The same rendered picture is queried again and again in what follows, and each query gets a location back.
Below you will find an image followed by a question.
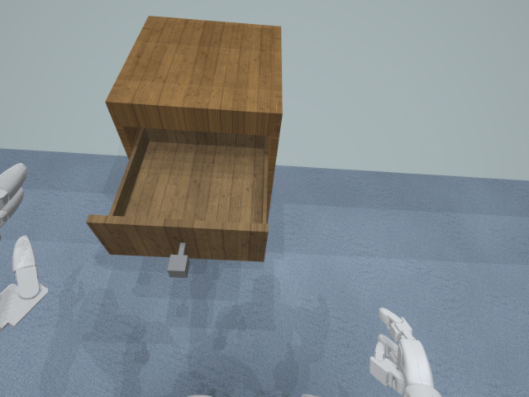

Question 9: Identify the cabinet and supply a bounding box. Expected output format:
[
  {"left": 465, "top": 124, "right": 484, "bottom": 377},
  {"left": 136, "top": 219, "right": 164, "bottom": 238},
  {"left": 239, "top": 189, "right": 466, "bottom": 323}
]
[{"left": 105, "top": 16, "right": 283, "bottom": 224}]

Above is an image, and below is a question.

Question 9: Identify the right robot hand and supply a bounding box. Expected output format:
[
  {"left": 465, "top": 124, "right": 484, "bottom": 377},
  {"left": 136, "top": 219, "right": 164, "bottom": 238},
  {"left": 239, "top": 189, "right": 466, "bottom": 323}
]
[{"left": 369, "top": 308, "right": 434, "bottom": 397}]

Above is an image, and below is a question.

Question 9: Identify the handle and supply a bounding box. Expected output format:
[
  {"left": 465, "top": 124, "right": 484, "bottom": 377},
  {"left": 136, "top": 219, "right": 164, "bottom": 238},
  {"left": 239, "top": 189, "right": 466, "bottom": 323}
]
[{"left": 167, "top": 242, "right": 190, "bottom": 278}]

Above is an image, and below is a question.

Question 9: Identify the left robot hand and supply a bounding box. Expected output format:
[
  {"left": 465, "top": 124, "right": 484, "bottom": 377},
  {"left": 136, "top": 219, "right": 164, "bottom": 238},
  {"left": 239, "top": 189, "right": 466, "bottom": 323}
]
[{"left": 0, "top": 163, "right": 48, "bottom": 332}]

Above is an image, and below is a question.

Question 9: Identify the drawer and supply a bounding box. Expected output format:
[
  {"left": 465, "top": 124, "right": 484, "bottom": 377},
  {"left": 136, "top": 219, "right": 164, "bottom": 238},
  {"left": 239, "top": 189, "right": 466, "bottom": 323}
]
[{"left": 86, "top": 127, "right": 269, "bottom": 262}]

